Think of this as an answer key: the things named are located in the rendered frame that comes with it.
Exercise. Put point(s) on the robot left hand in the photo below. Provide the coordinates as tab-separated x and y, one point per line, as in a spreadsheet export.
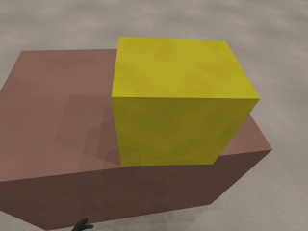
81	225

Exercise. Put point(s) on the pedestal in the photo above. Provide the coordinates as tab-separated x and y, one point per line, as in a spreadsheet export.
59	155

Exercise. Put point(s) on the carton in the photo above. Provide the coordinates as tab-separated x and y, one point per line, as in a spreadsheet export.
177	102

